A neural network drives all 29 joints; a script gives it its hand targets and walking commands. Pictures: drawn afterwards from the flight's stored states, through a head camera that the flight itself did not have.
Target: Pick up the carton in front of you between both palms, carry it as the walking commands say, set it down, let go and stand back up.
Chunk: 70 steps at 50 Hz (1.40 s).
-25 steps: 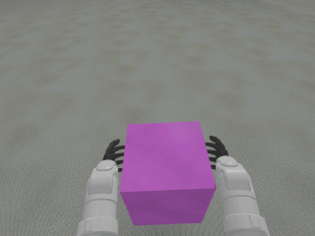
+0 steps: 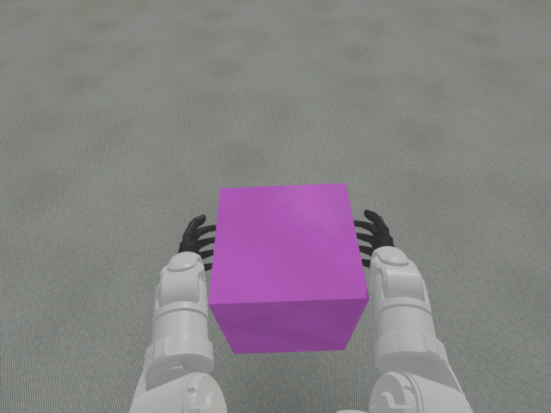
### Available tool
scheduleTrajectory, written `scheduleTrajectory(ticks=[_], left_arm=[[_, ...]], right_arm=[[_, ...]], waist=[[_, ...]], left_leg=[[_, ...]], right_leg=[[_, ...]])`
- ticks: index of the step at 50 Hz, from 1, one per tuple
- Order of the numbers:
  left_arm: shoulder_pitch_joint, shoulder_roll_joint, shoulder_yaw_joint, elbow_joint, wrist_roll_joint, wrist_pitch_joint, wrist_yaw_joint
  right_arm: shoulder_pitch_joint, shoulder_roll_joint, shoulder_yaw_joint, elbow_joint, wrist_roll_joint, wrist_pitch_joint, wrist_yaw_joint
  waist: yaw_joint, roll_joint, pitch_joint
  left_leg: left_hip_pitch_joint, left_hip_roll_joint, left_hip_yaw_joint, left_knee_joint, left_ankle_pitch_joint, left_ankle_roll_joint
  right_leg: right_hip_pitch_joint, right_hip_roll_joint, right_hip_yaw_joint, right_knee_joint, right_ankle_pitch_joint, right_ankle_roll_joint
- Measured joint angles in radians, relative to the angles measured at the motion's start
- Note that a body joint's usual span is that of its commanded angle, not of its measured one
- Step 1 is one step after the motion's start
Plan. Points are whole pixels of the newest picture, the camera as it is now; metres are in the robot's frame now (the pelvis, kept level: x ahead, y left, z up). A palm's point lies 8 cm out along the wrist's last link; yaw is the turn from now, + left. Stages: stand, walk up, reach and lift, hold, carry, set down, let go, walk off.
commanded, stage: set down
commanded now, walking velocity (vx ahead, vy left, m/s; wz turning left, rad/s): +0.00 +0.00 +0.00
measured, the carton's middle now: (286, 274) +0.34 +0.01 -0.06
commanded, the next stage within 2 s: none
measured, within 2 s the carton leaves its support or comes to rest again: rests again in 1.96 s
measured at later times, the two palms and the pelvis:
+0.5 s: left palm (204, 286) +0.38 +0.19 -0.17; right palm (344, 281) +0.39 -0.11 -0.17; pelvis -0.03 +0.01 -0.11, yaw +1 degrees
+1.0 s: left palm (214, 297) +0.42 +0.20 -0.33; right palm (329, 291) +0.44 -0.10 -0.33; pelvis -0.06 +0.01 -0.24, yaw +0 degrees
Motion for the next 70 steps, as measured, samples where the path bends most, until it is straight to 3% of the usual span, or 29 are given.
scheduleTrajectory(ticks=[4,10,17,22,36,50,70], left_arm=[[-0.025,0.017,0.003,0.016,-0.003,-0.112,-0.005],[-0.033,0.059,-0.037,0.027,-0.089,-0.296,0.011],[-0.053,0.104,-0.109,0.016,-0.225,-0.390,0.046],[-0.122,0.110,-0.090,0.025,-0.240,-0.367,0.055],[-0.338,0.133,-0.007,0.087,-0.179,-0.244,0.063],[-0.507,0.207,-0.017,0.120,-0.222,-0.215,0.082],[-0.757,0.335,-0.061,0.200,-0.288,-0.218,0.104]], right_arm=[[-0.023,0.001,-0.002,0.024,-0.002,-0.125,-0.008],[-0.017,-0.019,0.061,0.028,0.089,-0.314,-0.060],[-0.028,-0.060,0.140,0.003,0.205,-0.410,-0.105],[-0.101,-0.081,0.123,0.019,0.225,-0.389,-0.104],[-0.335,-0.112,0.008,0.101,0.164,-0.273,-0.078],[-0.518,-0.177,0.026,0.143,0.205,-0.240,-0.105],[-0.778,-0.283,0.077,0.232,0.271,-0.249,-0.151]], waist=[[0.011,-0.007,0.022],[0.014,-0.008,0.020],[0.008,-0.010,-0.085],[0.012,-0.018,-0.165],[0.008,-0.028,-0.255],[0.020,-0.031,-0.215],[0.030,-0.030,0.008]], left_leg=[[-0.165,0.003,0.001,0.070,-0.012,-0.005],[-0.478,0.002,-0.005,0.201,-0.032,-0.007],[-0.840,-0.014,-0.018,0.388,-0.076,-0.009],[-1.020,-0.020,-0.013,0.522,-0.116,-0.005],[-1.398,-0.027,-0.004,0.830,-0.196,0.002],[-1.699,-0.023,-0.004,1.088,-0.247,-0.006],[-1.945,-0.029,-0.009,1.373,-0.293,-0.011]], right_leg=[[-0.166,0.003,0.000,0.069,-0.010,-0.002],[-0.472,0.002,-0.008,0.188,-0.025,-0.002],[-0.831,0.007,0.015,0.374,-0.072,0.013],[-1.012,0.006,0.021,0.507,-0.110,0.021],[-1.388,0.008,0.023,0.809,-0.186,0.030],[-1.692,0.018,0.017,1.062,-0.230,0.031],[-1.936,0.021,0.003,1.340,-0.270,0.034]])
